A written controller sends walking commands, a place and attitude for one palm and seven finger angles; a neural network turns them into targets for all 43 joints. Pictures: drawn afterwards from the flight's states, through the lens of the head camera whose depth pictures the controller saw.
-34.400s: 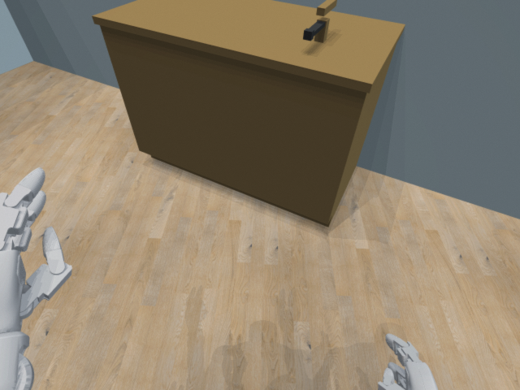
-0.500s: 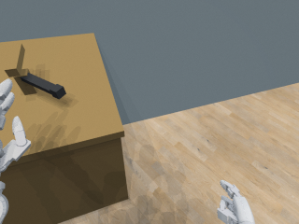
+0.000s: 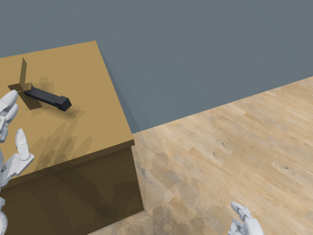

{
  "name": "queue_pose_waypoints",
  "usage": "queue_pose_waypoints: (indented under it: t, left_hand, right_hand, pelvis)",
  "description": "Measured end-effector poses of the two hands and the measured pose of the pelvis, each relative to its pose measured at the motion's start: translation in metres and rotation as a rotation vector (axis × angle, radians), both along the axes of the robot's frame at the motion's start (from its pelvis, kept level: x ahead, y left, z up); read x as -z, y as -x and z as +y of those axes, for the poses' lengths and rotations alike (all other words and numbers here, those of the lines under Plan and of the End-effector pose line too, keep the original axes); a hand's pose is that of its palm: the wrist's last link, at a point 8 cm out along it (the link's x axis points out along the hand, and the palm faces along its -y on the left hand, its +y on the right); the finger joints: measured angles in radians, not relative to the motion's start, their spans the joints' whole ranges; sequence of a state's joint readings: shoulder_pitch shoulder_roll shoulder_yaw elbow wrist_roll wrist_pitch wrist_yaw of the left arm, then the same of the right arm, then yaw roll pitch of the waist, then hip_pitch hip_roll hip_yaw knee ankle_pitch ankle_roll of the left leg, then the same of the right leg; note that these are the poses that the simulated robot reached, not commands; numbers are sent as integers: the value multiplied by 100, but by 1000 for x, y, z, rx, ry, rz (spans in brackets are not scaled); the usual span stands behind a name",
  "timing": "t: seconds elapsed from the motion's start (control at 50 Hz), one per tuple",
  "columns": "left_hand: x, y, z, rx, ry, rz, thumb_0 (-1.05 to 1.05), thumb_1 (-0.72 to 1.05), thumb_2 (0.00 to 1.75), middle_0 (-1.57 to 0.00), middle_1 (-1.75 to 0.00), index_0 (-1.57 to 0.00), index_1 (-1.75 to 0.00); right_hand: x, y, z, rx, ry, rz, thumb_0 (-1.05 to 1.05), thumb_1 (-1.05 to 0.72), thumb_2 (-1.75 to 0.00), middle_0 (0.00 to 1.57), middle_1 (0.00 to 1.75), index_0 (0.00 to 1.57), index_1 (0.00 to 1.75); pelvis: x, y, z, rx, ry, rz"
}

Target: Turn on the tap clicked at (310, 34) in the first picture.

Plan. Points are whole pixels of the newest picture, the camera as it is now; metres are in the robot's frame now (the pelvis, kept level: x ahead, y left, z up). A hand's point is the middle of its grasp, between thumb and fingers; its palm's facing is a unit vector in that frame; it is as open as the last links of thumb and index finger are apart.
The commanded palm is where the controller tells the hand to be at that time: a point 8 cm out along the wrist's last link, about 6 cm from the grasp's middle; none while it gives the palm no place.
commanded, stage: shuffle to correct the standing spot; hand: left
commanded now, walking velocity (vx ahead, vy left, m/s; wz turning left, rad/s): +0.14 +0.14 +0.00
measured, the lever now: (63, 103) +0.43 +0.28 +0.11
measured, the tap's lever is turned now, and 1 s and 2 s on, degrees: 44 44 44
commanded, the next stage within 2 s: come to a stop and stand still in 0.12 s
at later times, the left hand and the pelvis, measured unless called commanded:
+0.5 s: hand (1, 125) +0.28 +0.32 +0.19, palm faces +0.43 -0.80 -0.42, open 7.4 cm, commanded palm +0.21 +0.35 +0.19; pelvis +0.05 +0.07 +0.00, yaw +0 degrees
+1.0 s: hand out of the picture +0.27 +0.35 +0.21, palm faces +0.42 -0.79 -0.44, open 7.4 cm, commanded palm +0.19 +0.36 +0.19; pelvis +0.03 +0.08 +0.01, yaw -1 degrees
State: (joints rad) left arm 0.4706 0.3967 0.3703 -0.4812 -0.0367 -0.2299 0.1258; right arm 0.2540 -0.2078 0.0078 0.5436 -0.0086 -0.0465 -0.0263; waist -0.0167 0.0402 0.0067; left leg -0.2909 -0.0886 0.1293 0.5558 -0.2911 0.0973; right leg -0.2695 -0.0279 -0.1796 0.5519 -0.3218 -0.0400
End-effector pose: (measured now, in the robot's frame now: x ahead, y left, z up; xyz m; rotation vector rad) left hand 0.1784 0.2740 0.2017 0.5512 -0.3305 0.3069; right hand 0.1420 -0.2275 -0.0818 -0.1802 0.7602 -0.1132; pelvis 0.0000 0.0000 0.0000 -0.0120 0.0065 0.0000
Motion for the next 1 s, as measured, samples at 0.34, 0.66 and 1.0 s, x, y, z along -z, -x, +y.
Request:
queue_pose_waypoints:
  t: [0.34, 0.66, 1.0]
  left_hand:
    - [3, -42, 57, 21, 44, -92, 2, 88, 89, -21, -30, -21, -31]
    - [9, -46, 87, -18, 86, 36, 1, 88, 89, -21, -30, -21, -31]
    - [-19, -52, 110, -16, -22, -75, 2, 88, 89, -21, -30, -21, -31]
  right_hand:
    - [-8, -56, 31, 38, 125, -28, 2, -91, -90, 20, 30, 20, 30]
    - [-7, -77, 110, -55, -30, -30, 1, -91, -90, 21, 30, 21, 30]
    - [-27, -51, 78, -25, 74, -63, 1, -91, -90, 20, 30, 21, 30]
  pelvis:
    - [8, -39, 62, 7, -30, -33]
    - [-4, -57, 84, 5, 2, -1]
    - [-10, -29, 80, 16, 12, -13]
